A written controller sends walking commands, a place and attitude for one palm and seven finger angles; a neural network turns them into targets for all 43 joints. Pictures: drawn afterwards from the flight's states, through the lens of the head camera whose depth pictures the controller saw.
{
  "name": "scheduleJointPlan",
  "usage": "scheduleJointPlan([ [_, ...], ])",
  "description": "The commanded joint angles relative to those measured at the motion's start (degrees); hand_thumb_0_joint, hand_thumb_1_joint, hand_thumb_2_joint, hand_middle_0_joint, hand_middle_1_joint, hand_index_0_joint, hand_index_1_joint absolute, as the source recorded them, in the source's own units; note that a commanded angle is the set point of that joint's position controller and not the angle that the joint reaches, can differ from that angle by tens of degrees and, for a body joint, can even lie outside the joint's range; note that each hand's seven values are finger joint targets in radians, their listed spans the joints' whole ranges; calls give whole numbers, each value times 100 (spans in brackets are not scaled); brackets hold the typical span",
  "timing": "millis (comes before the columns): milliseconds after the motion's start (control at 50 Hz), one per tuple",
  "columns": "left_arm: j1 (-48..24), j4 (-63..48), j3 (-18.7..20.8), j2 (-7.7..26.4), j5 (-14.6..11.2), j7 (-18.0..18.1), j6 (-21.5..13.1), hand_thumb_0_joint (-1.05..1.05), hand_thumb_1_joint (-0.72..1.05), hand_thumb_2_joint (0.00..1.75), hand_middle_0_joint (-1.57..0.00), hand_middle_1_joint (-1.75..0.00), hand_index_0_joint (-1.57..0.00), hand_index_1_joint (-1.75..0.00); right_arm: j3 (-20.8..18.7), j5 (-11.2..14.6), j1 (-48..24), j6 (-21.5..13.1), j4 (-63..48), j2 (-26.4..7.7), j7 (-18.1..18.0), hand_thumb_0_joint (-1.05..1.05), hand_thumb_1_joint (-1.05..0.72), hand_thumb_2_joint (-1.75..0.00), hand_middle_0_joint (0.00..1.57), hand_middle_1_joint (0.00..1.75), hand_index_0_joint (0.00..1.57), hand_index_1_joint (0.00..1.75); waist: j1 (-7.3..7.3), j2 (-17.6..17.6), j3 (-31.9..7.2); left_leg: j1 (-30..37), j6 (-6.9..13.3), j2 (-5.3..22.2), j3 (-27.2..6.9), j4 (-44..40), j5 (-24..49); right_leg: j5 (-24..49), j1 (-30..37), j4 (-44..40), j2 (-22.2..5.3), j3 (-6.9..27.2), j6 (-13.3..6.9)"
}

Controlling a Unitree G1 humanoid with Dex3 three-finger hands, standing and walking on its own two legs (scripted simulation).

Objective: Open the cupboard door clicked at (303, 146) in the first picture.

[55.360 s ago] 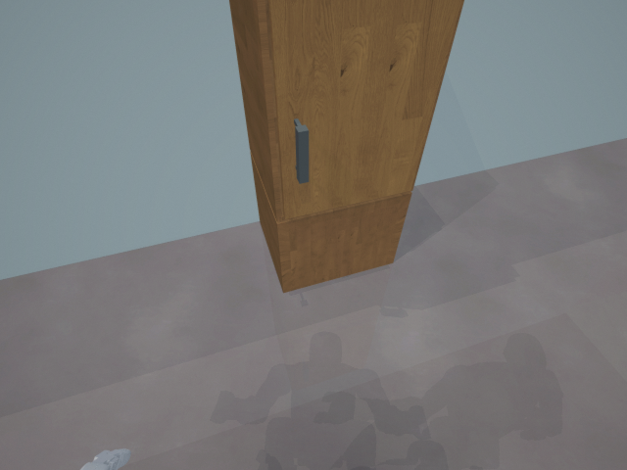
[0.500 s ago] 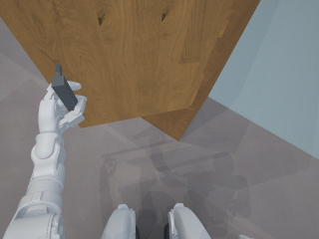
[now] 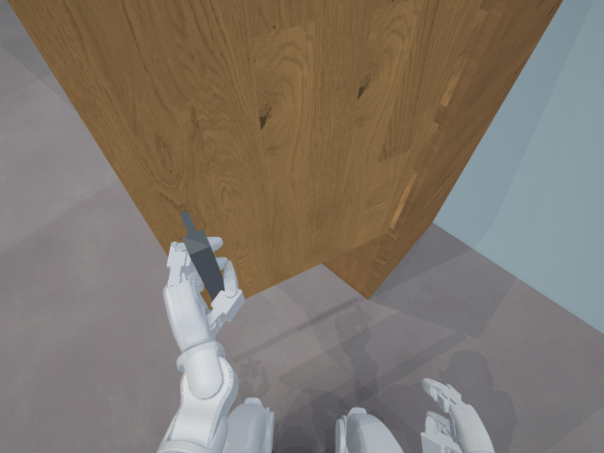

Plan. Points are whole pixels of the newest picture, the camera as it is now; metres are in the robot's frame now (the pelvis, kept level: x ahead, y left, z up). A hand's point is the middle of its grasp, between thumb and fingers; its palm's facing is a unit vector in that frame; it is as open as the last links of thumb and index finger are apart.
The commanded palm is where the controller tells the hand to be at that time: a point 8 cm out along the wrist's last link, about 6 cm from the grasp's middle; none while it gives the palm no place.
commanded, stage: pull the door open along its arc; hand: left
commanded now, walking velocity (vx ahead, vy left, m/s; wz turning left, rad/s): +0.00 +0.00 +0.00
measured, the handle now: (204, 258) +0.36 +0.15 +0.02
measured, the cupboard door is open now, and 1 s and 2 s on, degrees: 69 79 81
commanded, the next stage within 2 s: open thumb and fingers to let go in 0.20 s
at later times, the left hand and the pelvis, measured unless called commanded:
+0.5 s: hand (261, 325) +0.28 +0.07 +0.01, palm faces +0.41 -0.91 -0.02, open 6.7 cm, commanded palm +0.22 +0.11 +0.01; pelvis -0.01 -0.03 -0.01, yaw +3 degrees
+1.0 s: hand (260, 326) +0.27 +0.07 +0.02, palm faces +0.37 -0.93 +0.00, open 14.0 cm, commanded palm +0.23 +0.11 +0.01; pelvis -0.01 -0.01 -0.01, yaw +2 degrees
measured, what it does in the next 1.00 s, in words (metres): stands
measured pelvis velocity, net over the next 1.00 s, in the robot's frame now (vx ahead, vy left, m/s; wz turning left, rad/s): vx -0.01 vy -0.01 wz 0.04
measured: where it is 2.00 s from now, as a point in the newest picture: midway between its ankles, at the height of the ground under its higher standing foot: outside the picture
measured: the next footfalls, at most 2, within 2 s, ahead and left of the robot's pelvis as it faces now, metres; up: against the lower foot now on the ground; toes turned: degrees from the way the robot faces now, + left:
none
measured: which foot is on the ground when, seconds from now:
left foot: down 0.00-1.00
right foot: down 0.00-1.00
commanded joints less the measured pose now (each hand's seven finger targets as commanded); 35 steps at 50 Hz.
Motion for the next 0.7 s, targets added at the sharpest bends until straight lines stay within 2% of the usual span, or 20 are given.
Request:
scheduleJointPlan([
  [0,-385,-1408,-488,-228,366,176,-429,0,90,90,-40,-135,-40,-135,-253,-62,-105,-413,-678,-669,-122,0,-90,-90,20,30,20,30,-61,-222,-1794,1268,-41,-81,-189,-847,1473,1941,1324,-1097,-77,271,142],
  [20,-237,-1457,-573,-250,431,169,-409,0,90,90,-40,-135,-40,-135,-247,-74,-86,-456,-701,-667,-140,0,-90,-90,20,30,20,30,-47,-295,-1757,1201,-37,-85,-210,-847,1450,1908,1375,-1114,-85,292,126],
  [80,78,-1586,-884,-457,543,149,-371,0,90,90,-40,-135,-40,-135,-211,-85,-202,-589,-714,-604,-157,0,-90,-90,20,30,20,30,-53,-218,-1663,1180,-25,-111,-193,-846,1287,1801,1355,-1195,-136,333,138],
  [120,480,-1768,-1014,-529,563,120,-318,0,90,90,-40,-135,-40,-135,-204,-78,-215,-683,-770,-584,-171,0,-90,-90,20,30,20,30,-22,-344,-1766,1128,-23,-118,-214,-821,1314,1898,1505,-1221,-157,385,141],
  [140,750,-1823,-1104,-602,575,94,-287,0,90,90,-40,-135,-40,-135,-178,-71,-266,-719,-785,-549,-174,0,-90,-90,20,30,20,30,9,-307,-1725,1109,-27,-129,-201,-822,1324,1995,1539,-1227,-186,415,155],
  [200,1175,-2050,-1195,-632,558,64,-191,0,90,90,-40,-135,-40,-135,-147,-62,-308,-825,-835,-523,-204,0,-90,-90,20,30,20,30,-25,-480,-1579,954,-35,-150,-214,-776,1130,2018,1607,-1329,-268,534,228],
  [260,536,-2038,-1035,-419,652,175,-175,0,90,90,-40,-135,-40,-135,-135,-84,-316,-888,-726,-531,-269,0,-90,-90,20,30,20,30,-137,-476,-1348,725,-39,-159,-274,-602,958,1792,1361,-1316,-322,656,260],
  [280,6,-1966,-890,-270,655,243,-223,0,90,90,-40,-135,-40,-135,-130,-85,-322,-890,-638,-539,-298,0,-90,-90,20,30,20,30,-217,-493,-1209,600,-44,-156,-295,-522,851,1579,1237,-1333,-346,738,269],
  [320,-79,-1912,-812,-264,656,291,-277,0,76,84,-39,-134,-39,-134,-131,-94,-363,-930,-605,-516,-331,0,-90,-90,20,30,20,30,-192,-452,-1247,499,-44,-168,-317,-436,781,1403,1207,-1353,-361,820,267],
  [340,82,-1739,-749,-267,638,278,-282,0,69,81,-38,-133,-38,-133,-136,-90,-399,-944,-601,-507,-331,0,-90,-90,20,30,20,30,-132,-484,-1294,447,-56,-177,-295,-418,736,1365,1240,-1355,-391,855,282],
  [360,42,-1749,-762,-279,595,257,-298,0,62,78,-38,-132,-38,-132,-140,-81,-412,-948,-608,-513,-329,0,-90,-90,20,30,20,30,-158,-520,-1347,431,-55,-179,-285,-385,707,1348,1268,-1385,-419,916,305],
  [400,46,-1836,-754,-301,498,217,-306,0,48,72,-37,-130,-37,-130,-167,-58,-383,-953,-626,-516,-335,0,-90,-90,20,30,20,30,-116,-590,-1633,425,-59,-193,-266,-372,738,1508,1533,-1414,-470,1041,346],
  [420,150,-1958,-706,-251,447,202,-278,0,41,69,-36,-130,-36,-130,-186,-56,-344,-948,-670,-524,-336,0,-90,-90,20,30,20,30,-45,-466,-1832,472,-63,-197,-263,-381,895,1763,1704,-1354,-459,1028,321],
  [440,285,-1943,-740,-283,416,171,-244,0,34,66,-36,-129,-36,-129,-180,-42,-322,-930,-674,-525,-331,0,-90,-90,20,30,20,30,-48,-475,-1894,519,-66,-197,-239,-399,953,1987,1776,-1348,-477,1021,349],
  [480,396,-1938,-738,-295,312,110,-160,0,20,60,-35,-127,-35,-127,-182,-26,-286,-904,-682,-533,-341,0,-90,-90,20,30,20,30,-78,-582,-1858,470,-72,-198,-234,-399,974,2216,1912,-1400,-519,1080,399],
  [520,354,-1913,-699,-250,237,57,-108,0,6,54,-34,-126,-34,-126,-181,-7,-273,-868,-692,-548,-357,0,-90,-90,20,30,20,30,-112,-679,-1707,404,-68,-184,-263,-410,948,2144,1926,-1446,-513,1087,388],
  [540,255,-1900,-754,-276,236,42,-99,0,-1,51,-33,-125,-33,-125,-171,-8,-294,-860,-680,-554,-359,0,-90,-90,20,30,20,30,-149,-713,-1608,386,-67,-180,-265,-399,900,2098,1843,-1456,-526,1092,408],
  [600,284,-1876,-695,-242,262,53,-125,0,-22,42,-32,-123,-32,-123,-177,-6,-281,-844,-670,-553,-364,0,-90,-90,20,30,20,30,-115,-748,-1558,393,-72,-180,-285,-428,894,2020,1806,-1435,-511,1057,390],
  [640,319,-1883,-699,-236,318,63,-148,0,-36,36,-31,-122,-31,-122,-180,-14,-304,-845,-688,-556,-354,0,-90,-90,20,30,20,30,-76,-610,-1611,451,-66,-178,-274,-423,980,2068,1728,-1347,-487,983,356],
  [680,262,-1800,-692,-248,343,86,-173,0,-50,30,-30,-120,-30,-120,-182,-23,-287,-855,-666,-562,-353,0,-90,-90,20,30,20,30,-109,-706,-1530,460,-64,-174,-283,-440,925,1961,1630,-1349,-470,929,362],
])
